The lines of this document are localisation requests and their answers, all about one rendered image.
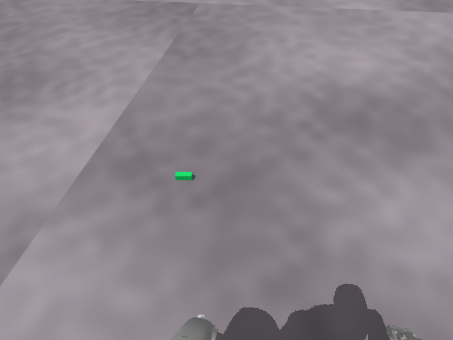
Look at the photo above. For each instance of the right robot hand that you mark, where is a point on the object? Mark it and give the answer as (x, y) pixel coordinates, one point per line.
(399, 333)

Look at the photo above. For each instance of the small box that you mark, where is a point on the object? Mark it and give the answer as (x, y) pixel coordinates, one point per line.
(184, 176)

